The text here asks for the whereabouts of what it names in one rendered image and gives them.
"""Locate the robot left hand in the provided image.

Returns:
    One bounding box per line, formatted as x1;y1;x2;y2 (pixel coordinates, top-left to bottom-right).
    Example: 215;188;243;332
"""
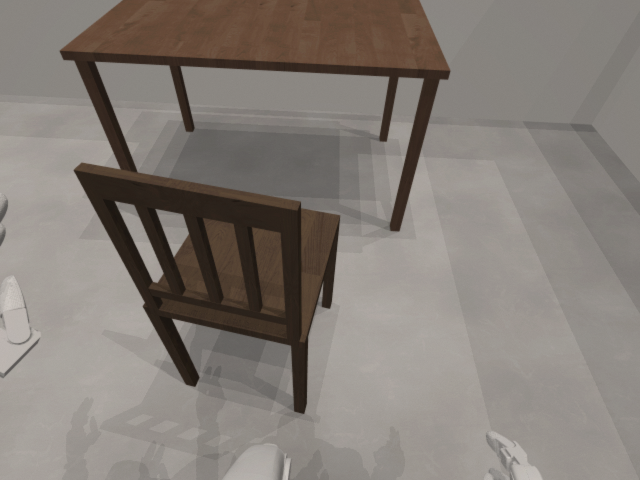
0;193;41;378

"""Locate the chair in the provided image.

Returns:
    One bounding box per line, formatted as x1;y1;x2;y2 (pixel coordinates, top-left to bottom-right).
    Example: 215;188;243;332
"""
74;163;340;414

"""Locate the robot right hand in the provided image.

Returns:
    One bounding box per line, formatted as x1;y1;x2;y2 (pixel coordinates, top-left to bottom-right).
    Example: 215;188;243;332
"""
483;431;543;480

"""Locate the table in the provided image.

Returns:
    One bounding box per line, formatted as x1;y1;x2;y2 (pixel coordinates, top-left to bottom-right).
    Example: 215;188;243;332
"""
60;0;450;231

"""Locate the left robot thigh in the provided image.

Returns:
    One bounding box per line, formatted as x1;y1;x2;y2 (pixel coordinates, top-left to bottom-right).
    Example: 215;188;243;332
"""
222;445;291;480

